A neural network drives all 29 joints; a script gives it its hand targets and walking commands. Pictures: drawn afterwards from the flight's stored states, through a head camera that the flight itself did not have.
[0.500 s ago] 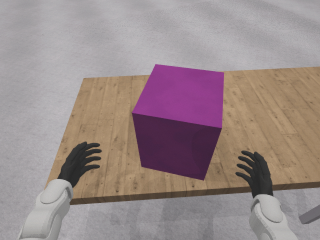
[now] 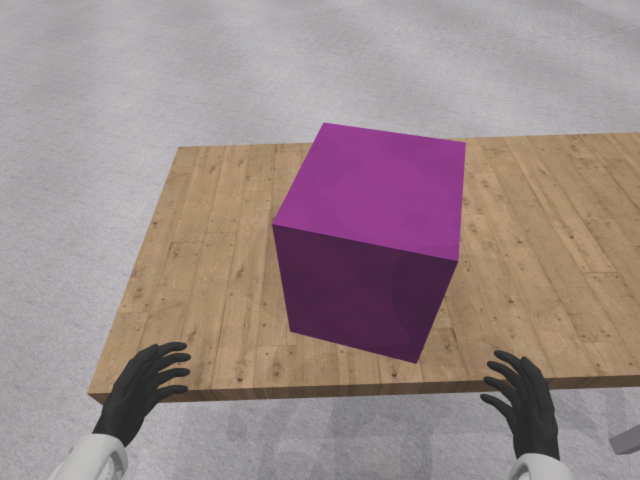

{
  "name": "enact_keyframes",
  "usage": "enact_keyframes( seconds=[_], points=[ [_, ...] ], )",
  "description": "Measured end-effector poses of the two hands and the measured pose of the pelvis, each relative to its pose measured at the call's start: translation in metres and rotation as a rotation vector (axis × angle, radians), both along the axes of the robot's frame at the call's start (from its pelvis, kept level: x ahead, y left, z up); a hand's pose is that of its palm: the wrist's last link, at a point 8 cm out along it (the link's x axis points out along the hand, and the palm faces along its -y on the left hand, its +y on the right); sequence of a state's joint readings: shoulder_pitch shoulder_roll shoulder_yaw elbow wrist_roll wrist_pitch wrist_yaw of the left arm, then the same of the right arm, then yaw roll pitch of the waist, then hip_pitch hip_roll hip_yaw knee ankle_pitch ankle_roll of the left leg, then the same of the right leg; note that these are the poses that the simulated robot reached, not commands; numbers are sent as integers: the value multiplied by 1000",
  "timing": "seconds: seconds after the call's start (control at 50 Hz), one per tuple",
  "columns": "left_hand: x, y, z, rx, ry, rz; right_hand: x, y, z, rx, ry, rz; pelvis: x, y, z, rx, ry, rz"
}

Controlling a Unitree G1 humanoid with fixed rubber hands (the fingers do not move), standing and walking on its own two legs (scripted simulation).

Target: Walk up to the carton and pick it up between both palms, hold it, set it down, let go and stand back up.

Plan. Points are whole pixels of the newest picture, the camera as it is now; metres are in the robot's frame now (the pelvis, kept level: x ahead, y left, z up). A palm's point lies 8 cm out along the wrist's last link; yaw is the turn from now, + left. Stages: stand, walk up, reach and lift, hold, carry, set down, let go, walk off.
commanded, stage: set down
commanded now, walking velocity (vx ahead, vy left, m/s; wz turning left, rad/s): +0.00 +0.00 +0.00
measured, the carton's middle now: (370, 244) +0.44 -0.06 +0.04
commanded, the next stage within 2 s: let go in 1.66 s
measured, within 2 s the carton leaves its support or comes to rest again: neither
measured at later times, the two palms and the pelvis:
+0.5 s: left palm (133, 446) +0.19 +0.24 -0.02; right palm (524, 453) +0.17 -0.21 -0.03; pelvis +0.01 +0.00 +0.00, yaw -1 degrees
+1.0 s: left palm out of the picture +0.16 +0.22 -0.05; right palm (528, 479) +0.15 -0.22 -0.06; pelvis -0.01 -0.01 +0.00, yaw +0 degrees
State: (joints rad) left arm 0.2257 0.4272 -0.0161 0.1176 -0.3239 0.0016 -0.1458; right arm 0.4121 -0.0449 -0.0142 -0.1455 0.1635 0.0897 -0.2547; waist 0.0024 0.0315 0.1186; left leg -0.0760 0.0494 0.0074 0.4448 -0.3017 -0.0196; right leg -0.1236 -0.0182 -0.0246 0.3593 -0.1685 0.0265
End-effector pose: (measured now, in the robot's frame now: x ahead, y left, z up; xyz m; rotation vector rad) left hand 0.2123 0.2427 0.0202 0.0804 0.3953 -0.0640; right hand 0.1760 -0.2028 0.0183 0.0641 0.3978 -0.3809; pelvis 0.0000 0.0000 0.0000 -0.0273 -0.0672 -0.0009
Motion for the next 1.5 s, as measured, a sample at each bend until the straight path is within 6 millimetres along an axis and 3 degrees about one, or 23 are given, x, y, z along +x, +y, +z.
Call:
enact_keyframes(
  seconds=[0.22,0.48,0.9,1.2,1.5],
  points=[
    [-16,3,-13,12,27,10,-5,-1,-15,-8,22,-1,6,1,0,-5,-15,1],
    [-21,-2,-35,34,119,51,-5,-7,-45,-29,84,71,7,0,0,-3,-23,-10],
    [-53,-11,-67,83,280,113,-22,-14,-75,-67,194,178,-5,-4,1,6,-46,0],
    [-63,-27,-87,125,395,151,-32,-29,-99,-79,317,271,-11,-16,1,20,-33,-12],
    [-61,-33,-94,150,439,164,-36,-43,-106,-97,358,304,-5,-25,1,20,-4,-14]
  ],
)
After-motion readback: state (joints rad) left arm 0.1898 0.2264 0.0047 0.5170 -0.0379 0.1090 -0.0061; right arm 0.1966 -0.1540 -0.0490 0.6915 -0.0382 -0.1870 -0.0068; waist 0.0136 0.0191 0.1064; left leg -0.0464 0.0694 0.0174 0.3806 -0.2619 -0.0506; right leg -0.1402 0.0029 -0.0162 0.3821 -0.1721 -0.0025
